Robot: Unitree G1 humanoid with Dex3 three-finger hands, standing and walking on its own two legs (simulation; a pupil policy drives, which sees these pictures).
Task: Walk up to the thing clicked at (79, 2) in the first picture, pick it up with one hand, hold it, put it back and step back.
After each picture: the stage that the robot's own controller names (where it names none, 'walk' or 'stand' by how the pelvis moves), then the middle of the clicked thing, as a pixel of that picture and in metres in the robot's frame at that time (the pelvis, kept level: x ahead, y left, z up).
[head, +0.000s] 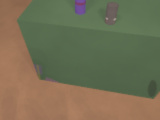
stand; out of the picture +0.97 +0.04 +0.03
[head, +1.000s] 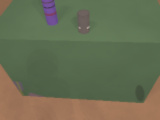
walk; (48, 3) +0.85 +0.25 +0.05
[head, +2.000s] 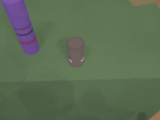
stand; (23, 28) +0.54 +0.27 +0.07
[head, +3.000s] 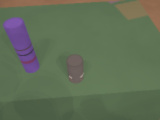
stand; (24, 48) +0.50 +0.27 +0.04
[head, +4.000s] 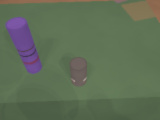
stand; (26, 48) +0.48 +0.25 +0.03
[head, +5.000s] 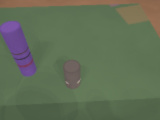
stand; (20, 52) +0.48 +0.27 +0.03
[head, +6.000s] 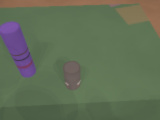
stand; (20, 53) +0.47 +0.28 +0.03
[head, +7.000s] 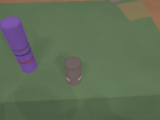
rise first; (21, 48) +0.49 +0.27 +0.03
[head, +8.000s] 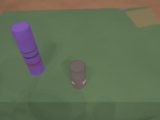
rise first; (29, 51) +0.49 +0.28 +0.04
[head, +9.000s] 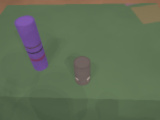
go down; (33, 46) +0.50 +0.26 +0.04
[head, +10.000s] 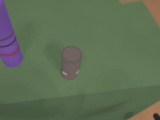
go down; (3, 36) +0.46 +0.25 +0.08
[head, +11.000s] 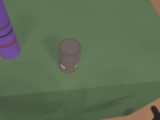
close in; out of the picture +0.48 +0.25 +0.10
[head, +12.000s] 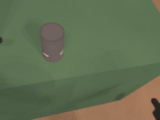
close; out of the picture +0.50 +0.27 +0.13
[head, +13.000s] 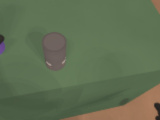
close; out of the picture +0.48 +0.27 +0.12
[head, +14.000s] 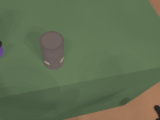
lift; out of the picture +0.47 +0.27 +0.12
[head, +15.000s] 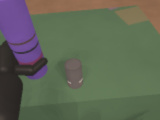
lift; (23, 41) +0.34 +0.16 +0.25
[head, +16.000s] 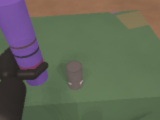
hold; (25, 47) +0.33 +0.18 +0.23
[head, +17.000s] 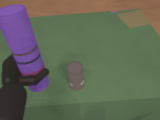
hold; (27, 53) +0.34 +0.17 +0.20
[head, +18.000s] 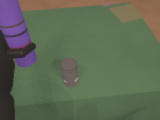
crouch; (14, 28) +0.43 +0.21 +0.21
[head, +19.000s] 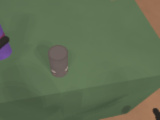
lower; out of the picture +0.49 +0.26 +0.14
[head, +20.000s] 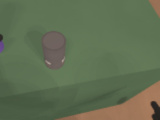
lower; out of the picture +0.49 +0.26 +0.11
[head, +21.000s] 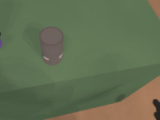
lower; out of the picture +0.50 +0.26 +0.12
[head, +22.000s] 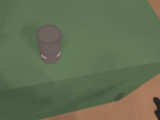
lower; out of the picture +0.50 +0.27 +0.12
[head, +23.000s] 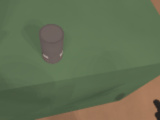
rest; out of the picture +0.50 +0.27 +0.12
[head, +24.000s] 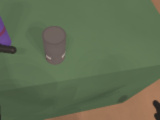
withdraw; out of the picture +0.50 +0.24 +0.12
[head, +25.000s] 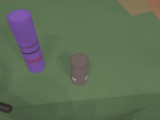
sink last; (29, 45) +0.47 +0.22 +0.08
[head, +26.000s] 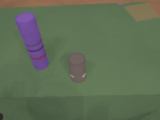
stand; (34, 44) +0.50 +0.25 +0.07
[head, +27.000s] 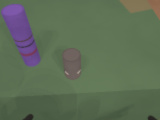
stand; (24, 39) +0.49 +0.25 +0.08
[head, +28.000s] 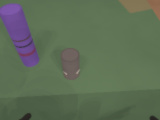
stand; (22, 39) +0.49 +0.25 +0.09
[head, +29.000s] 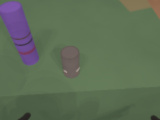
stand; (22, 37) +0.50 +0.25 +0.09
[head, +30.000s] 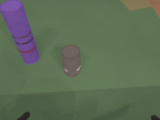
stand; (23, 36) +0.50 +0.25 +0.09
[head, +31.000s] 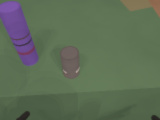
stand; (21, 37) +0.49 +0.25 +0.10
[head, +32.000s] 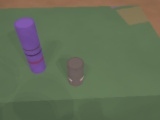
stand; (32, 48) +0.50 +0.24 +0.04
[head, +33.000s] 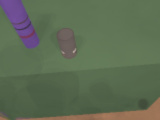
walk; (21, 22) +0.56 +0.28 +0.07
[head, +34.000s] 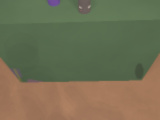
walk; out of the picture +0.87 +0.20 +0.06
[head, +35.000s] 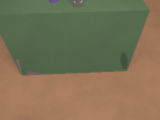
stand; out of the picture +1.13 +0.26 +0.05
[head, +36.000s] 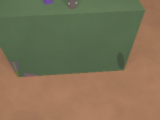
stand; out of the picture +1.11 +0.27 +0.03
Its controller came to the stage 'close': yes
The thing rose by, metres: 0.22
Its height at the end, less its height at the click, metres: +0.00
